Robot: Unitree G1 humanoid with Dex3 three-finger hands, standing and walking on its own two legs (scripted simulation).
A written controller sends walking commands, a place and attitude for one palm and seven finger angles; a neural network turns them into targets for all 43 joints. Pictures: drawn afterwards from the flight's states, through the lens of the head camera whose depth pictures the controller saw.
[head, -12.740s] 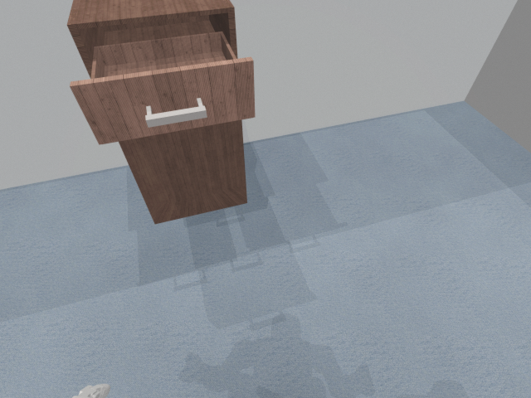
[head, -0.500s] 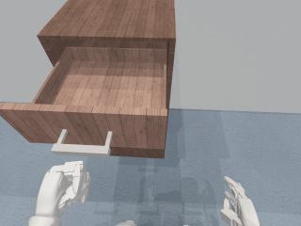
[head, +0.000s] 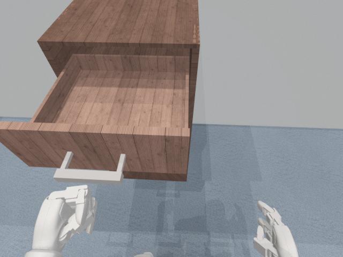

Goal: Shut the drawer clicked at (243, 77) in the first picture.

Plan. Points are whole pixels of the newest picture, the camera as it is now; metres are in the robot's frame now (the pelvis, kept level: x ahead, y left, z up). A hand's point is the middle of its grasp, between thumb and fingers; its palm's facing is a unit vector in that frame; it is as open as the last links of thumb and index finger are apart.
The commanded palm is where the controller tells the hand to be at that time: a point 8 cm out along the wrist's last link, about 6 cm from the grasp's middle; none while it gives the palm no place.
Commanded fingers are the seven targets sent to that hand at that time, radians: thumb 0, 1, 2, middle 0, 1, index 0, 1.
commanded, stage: push the drawer shut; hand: left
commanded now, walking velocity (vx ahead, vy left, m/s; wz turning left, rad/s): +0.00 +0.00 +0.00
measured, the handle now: (92, 167) +0.29 +0.19 +0.07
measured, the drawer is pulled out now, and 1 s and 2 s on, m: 0.30 0.22 0.09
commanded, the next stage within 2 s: none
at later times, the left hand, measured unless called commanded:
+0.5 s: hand (101, 199) +0.22 +0.16 +0.07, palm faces +0.01 -1.00 -0.08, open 3.1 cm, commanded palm +0.22 +0.21 +0.08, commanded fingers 0.00 0.90 0.90 -1.40 -1.60 -1.40 -1.60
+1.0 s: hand (107, 167) +0.29 +0.16 +0.07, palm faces -0.01 -1.00 -0.06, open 3.2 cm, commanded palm +0.28 +0.22 +0.08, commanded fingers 0.00 0.90 0.90 -1.40 -1.60 -1.40 -1.60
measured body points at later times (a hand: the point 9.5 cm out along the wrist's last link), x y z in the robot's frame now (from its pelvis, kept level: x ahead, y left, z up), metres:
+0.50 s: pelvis -0.01 -0.01 +0.00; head +0.05 -0.02 +0.45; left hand +0.22 +0.21 +0.07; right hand +0.17 -0.24 -0.09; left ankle +0.00 +0.10 -0.69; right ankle +0.00 -0.09 -0.69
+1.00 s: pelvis -0.01 -0.01 +0.01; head +0.04 -0.02 +0.46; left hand +0.29 +0.21 +0.08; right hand +0.14 -0.25 -0.08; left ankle +0.00 +0.10 -0.69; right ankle +0.00 -0.09 -0.69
